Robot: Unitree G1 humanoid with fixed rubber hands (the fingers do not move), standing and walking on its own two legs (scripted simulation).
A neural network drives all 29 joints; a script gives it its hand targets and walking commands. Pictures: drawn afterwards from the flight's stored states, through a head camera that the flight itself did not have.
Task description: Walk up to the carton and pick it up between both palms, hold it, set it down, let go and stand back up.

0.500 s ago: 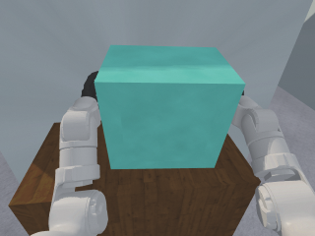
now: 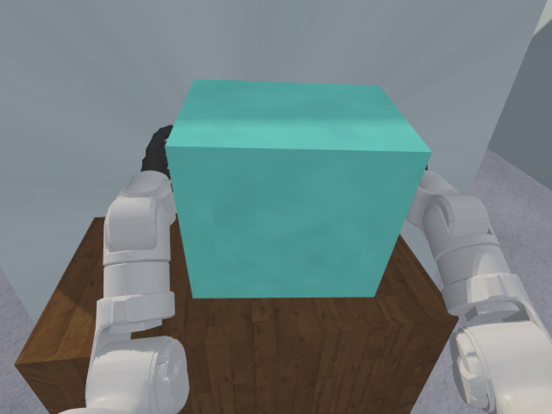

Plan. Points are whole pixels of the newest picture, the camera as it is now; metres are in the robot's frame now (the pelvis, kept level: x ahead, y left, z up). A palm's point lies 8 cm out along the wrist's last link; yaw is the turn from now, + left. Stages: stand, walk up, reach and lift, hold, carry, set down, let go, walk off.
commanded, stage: hold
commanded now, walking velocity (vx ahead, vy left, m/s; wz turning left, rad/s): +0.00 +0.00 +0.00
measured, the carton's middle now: (286, 191) +0.35 +0.00 +0.23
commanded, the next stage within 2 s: set down in 1.34 s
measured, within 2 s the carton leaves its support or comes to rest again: neither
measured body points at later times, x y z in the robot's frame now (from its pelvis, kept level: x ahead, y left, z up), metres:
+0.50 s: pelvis +0.00 +0.00 +0.00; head -0.09 +0.02 +0.44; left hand +0.36 +0.18 +0.25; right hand +0.37 -0.17 +0.25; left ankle +0.03 +0.08 -0.75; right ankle -0.01 -0.12 -0.75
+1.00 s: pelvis -0.01 +0.00 +0.00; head -0.09 +0.02 +0.44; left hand +0.36 +0.18 +0.25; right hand +0.37 -0.17 +0.25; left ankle +0.03 +0.08 -0.75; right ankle -0.01 -0.12 -0.75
